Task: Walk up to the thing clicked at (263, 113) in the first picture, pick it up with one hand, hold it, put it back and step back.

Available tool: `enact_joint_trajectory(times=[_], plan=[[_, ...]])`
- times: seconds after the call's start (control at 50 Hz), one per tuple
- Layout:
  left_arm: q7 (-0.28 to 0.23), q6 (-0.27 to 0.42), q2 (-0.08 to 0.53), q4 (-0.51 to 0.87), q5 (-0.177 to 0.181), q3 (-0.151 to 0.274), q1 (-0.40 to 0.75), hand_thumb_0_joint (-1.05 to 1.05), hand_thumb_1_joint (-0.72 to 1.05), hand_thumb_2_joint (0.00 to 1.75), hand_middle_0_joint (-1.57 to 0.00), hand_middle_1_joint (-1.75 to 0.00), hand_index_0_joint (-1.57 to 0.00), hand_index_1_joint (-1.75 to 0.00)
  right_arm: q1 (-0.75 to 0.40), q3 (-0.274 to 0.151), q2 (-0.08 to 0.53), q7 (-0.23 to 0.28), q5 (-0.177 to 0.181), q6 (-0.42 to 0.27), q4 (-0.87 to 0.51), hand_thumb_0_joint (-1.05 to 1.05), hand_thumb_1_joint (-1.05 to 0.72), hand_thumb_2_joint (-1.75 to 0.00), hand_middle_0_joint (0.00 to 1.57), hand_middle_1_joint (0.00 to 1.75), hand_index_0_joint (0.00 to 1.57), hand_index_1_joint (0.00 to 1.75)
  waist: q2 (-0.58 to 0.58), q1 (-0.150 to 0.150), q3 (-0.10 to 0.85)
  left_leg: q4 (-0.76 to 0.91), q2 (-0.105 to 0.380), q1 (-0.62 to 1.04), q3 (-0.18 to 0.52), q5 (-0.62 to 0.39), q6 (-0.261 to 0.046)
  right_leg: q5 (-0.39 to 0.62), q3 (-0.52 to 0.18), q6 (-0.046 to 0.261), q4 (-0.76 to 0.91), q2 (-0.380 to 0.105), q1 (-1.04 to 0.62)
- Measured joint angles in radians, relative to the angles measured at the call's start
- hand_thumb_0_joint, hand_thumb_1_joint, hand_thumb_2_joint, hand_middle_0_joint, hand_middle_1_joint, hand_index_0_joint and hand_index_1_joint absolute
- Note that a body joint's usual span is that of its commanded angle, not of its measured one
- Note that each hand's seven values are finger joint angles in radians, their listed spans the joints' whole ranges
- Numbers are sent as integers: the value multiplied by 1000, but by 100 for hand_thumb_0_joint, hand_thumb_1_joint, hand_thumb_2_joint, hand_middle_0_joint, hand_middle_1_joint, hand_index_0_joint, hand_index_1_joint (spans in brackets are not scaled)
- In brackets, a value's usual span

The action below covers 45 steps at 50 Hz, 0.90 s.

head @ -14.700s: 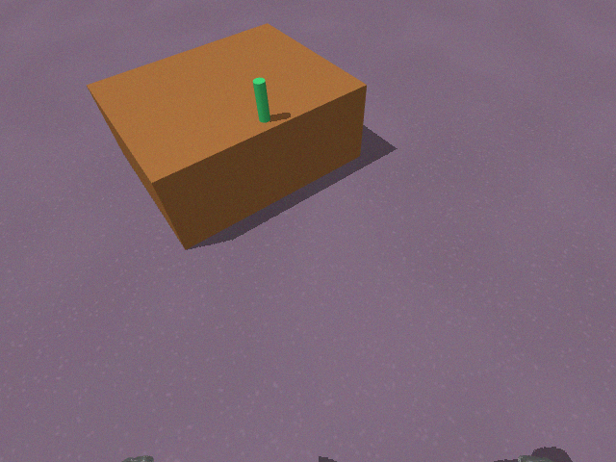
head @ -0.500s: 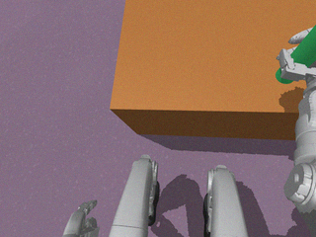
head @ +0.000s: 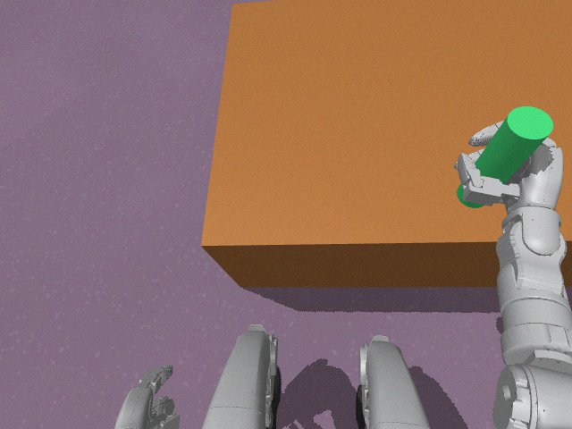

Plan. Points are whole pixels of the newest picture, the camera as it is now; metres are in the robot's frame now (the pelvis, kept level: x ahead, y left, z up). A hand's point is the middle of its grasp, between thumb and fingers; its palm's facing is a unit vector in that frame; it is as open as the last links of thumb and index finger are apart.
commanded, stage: lift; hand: right
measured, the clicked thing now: (496, 164) +0.43 -0.22 +0.05
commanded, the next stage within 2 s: hold in 0.86 s
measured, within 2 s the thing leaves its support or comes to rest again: neither
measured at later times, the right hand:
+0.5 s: hand (490, 157) +0.40 -0.18 +0.12, palm faces +0.19 +0.98 +0.00, open 5.8 cm
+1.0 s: hand (499, 144) +0.39 -0.17 +0.14, palm faces +0.18 +0.98 +0.01, open 5.8 cm
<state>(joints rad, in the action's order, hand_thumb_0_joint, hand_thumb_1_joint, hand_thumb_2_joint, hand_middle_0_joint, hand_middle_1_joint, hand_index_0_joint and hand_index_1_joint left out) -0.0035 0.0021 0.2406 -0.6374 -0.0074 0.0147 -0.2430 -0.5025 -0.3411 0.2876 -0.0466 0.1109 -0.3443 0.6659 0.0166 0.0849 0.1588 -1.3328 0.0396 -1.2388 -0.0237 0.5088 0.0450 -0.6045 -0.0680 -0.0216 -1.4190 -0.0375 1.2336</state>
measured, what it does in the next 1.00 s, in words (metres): rises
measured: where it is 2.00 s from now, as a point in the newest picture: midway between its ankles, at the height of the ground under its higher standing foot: outside the picture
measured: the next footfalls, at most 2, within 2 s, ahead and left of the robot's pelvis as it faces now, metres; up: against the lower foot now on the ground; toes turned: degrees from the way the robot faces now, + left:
none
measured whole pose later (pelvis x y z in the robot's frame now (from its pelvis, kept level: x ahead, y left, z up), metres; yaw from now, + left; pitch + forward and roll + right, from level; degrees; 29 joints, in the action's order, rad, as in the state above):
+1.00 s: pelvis +0.04 +0.00 +0.10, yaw +0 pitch +10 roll +2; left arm -0.03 0.03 0.21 -0.67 0.00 0.01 -0.25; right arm -0.20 -0.18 0.17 0.02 0.14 -0.35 0.46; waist 0.01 0.03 0.07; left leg -0.87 0.03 -0.65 -0.01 0.39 0.04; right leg -0.48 -0.02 -0.02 -0.93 -0.05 0.63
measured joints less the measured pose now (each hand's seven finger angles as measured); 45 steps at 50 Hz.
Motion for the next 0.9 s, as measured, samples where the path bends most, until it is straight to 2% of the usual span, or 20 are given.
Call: enact_joint_trajectory(times=[0.3, 0.54, 0.9], plan=[[-13, 39, -11, -16, 7, -1, -2, 0, 89, 89, -20, -30, -20, -30, 146, 94, -60, 34, 22, 14, -98, -1, -5, -122, 98, 117, 100, 116, -7, -28, -37, 227, -4, 281, -1, -65, -5, 71, 15, -2, 236, -7, -285], [-23, 45, -24, -30, 9, -7, -8, 1, 90, 89, -19, -30, -20, -30, 224, 125, -94, 58, 31, 3, -152, -1, -5, -122, 98, 117, 100, 116, -4, -39, -70, 339, -8, 427, 5, -91, -7, 101, 29, -4, 359, -12, -439], [-28, 32, -31, -36, 10, -2, -7, 1, 91, 88, -19, -30, -20, -29, 286, 155, -114, 63, 31, -5, -190, -1, -5, -122, 98, 117, 100, 117, -8, -54, -88, 443, -7, 561, 11, -108, -4, 120, 42, -2, 469, -12, -578]])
